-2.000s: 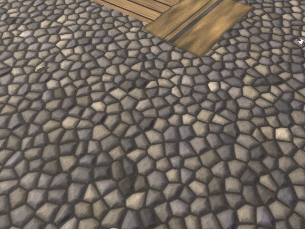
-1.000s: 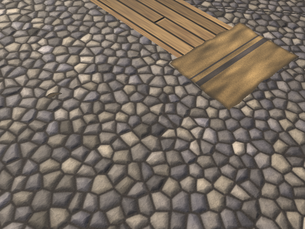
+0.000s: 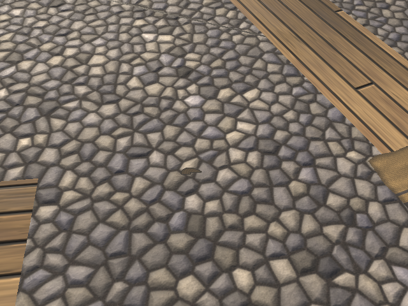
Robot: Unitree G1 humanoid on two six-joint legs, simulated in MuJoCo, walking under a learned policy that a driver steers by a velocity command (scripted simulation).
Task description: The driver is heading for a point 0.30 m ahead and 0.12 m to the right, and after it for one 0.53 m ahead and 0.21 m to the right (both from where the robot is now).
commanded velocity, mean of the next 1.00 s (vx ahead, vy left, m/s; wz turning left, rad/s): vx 0.37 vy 0.00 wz -0.29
